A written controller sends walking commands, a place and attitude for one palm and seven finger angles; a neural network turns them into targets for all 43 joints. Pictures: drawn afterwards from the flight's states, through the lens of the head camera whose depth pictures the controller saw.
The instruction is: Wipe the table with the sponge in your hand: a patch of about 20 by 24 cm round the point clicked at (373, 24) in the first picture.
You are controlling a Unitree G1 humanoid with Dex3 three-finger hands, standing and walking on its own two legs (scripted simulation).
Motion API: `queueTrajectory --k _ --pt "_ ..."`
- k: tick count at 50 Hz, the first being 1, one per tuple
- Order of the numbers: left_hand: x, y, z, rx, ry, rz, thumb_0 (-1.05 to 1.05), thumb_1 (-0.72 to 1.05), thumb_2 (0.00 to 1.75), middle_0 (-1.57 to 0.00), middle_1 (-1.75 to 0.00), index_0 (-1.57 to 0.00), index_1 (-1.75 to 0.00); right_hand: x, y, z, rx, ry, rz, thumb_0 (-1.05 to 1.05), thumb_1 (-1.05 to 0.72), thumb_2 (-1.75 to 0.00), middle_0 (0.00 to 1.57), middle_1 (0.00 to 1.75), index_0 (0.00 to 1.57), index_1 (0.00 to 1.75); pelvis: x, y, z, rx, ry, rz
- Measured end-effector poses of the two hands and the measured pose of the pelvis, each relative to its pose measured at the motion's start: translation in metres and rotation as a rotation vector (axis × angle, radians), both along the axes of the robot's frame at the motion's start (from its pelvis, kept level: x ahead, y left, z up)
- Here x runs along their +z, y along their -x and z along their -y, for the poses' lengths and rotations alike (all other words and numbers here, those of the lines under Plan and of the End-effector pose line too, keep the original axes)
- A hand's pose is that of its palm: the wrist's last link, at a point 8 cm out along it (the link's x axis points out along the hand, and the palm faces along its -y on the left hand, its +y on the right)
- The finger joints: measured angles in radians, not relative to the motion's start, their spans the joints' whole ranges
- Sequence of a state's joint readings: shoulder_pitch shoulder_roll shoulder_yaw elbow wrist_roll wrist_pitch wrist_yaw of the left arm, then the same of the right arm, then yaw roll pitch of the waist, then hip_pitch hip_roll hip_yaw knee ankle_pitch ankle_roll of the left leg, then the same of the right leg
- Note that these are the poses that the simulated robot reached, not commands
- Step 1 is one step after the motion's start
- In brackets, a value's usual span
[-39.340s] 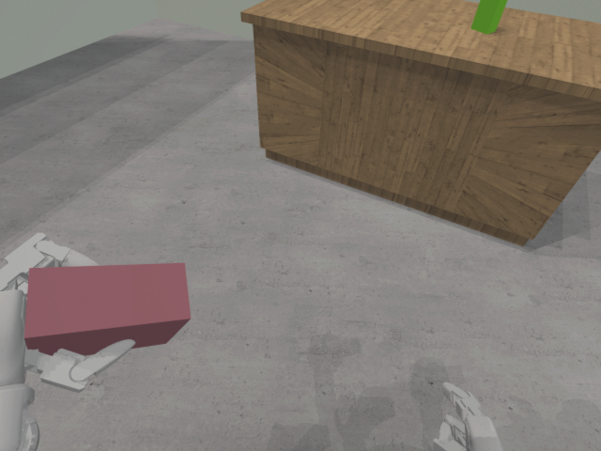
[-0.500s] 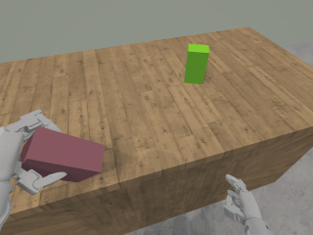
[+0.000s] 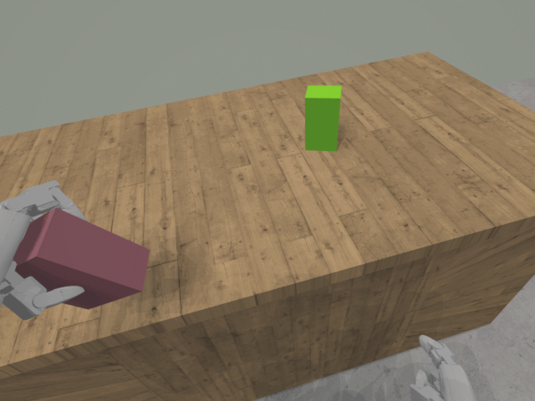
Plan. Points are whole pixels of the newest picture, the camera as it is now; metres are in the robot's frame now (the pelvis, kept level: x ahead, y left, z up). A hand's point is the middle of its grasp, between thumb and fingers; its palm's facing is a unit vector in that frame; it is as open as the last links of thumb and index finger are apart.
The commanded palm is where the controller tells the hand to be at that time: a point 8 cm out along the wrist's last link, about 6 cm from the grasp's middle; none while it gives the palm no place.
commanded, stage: turn the palm down, sponge in hand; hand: left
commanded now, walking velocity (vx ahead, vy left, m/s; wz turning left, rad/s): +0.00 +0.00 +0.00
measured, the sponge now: (90, 270) +0.23 +0.26 +0.14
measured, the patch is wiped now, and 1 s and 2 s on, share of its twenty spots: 0.00 0.00 0.00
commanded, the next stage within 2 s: move the sponge above the wiping area in 1.36 s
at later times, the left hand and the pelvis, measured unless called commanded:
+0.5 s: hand (26, 252) +0.22 +0.32 +0.19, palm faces +0.21 -0.23 -0.95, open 10.1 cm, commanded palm +0.18 +0.31 +0.25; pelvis -0.01 +0.03 +0.01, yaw +0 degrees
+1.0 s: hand (8, 253) +0.21 +0.34 +0.19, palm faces +0.16 -0.07 -0.98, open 10.1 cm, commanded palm +0.17 +0.33 +0.26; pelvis -0.02 +0.05 +0.02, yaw -1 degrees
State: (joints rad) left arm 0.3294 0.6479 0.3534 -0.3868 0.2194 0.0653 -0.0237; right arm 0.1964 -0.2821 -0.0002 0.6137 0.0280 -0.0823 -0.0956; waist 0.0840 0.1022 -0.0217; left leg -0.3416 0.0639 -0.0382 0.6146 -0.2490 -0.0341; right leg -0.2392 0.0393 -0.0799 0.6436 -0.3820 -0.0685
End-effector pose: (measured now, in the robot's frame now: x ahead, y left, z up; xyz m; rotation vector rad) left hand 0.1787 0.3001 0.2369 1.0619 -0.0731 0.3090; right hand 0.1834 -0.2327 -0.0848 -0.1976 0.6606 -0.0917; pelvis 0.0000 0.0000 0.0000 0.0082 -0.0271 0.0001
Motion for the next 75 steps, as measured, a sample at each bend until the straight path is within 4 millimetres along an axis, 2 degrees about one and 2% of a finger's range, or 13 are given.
queueTrajectory --k 4,9,14,23,30,42,59,67,75 --pt "-0.004 0.001 -0.006 0.062 -0.035 -0.052 -0.01 -0.52 1.04 -0.72 -1.34 -0.75 -1.33 -0.001 -0.003 0.004 -0.008 0.006 0.0 0.01 -0.9 -0.9 0.2 0.3 0.2 0.3 0.0 -0.001 0.0 0.002 -0.003 0.0" --pt "-0.009 0.001 0.0 0.041 -0.08 -0.083 -0.01 -0.52 1.04 -0.72 -1.34 -0.75 -1.33 0.004 -0.013 -0.003 0.001 0.005 0.035 0.01 -0.9 -0.9 0.2 0.3 0.2 0.3 0.0 -0.001 -0.003 0.004 -0.001 0.006" --pt "-0.003 0.0 0.005 0.03 -0.133 -0.054 -0.01 -0.52 1.04 -0.73 -1.34 -0.75 -1.33 0.014 -0.027 -0.02 0.021 -0.018 0.078 0.01 -0.9 -0.9 0.2 0.3 0.2 0.3 0.002 0.0 -0.009 0.001 0.003 0.014" --pt "0.001 -0.005 -0.021 0.153 -0.184 -0.113 -0.01 -0.52 1.04 -0.73 -1.34 -0.75 -1.33 0.028 -0.045 -0.056 0.077 -0.05 0.103 0.01 -0.9 -0.9 0.2 0.3 0.2 0.3 0.008 0.006 -0.024 -0.001 0.006 0.034" --pt "0.0 -0.009 -0.021 0.115 -0.244 -0.149 -0.01 -0.52 1.05 -0.72 -1.34 -0.75 -1.33 0.038 -0.054 -0.081 0.112 -0.052 0.115 0.01 -0.9 -0.9 0.2 0.3 0.2 0.3 0.012 0.01 -0.037 -0.004 0.01 0.043" --pt "0.01 -0.011 -0.038 0.19 -0.317 -0.144 0.0 -0.52 1.05 -0.73 -1.34 -0.75 -1.33 0.04 -0.051 -0.09 0.107 -0.039 0.08 0.01 -0.9 -0.9 0.2 0.3 0.16 0.29 0.015 0.019 -0.053 -0.01 0.011 0.05" --pt "0.002 0.001 -0.03 0.195 -0.37 -0.188 0.0 -0.52 1.05 -0.73 -1.34 -0.75 -1.33 0.04 -0.047 -0.096 0.145 -0.061 0.087 0.01 -0.9 -0.9 0.2 0.3 0.16 0.28 0.015 0.028 -0.046 -0.006 0.011 0.066" --pt "0.002 0.001 -0.018 0.174 -0.395 -0.197 0.0 -0.52 1.05 -0.73 -1.34 -0.75 -1.33 0.038 -0.046 -0.095 0.161 -0.073 0.1 0.01 -0.9 -0.9 0.2 0.3 0.17 0.29 0.014 0.029 -0.04 -0.006 0.009 0.07" --pt "0.005 -0.001 -0.016 0.186 -0.398 -0.202 0.0 -0.52 1.05 -0.73 -1.34 -0.75 -1.33 0.037 -0.047 -0.091 0.168 -0.083 0.105 0.01 -0.9 -0.9 0.2 0.3 0.19 0.3 0.014 0.027 -0.035 -0.007 0.008 0.068"
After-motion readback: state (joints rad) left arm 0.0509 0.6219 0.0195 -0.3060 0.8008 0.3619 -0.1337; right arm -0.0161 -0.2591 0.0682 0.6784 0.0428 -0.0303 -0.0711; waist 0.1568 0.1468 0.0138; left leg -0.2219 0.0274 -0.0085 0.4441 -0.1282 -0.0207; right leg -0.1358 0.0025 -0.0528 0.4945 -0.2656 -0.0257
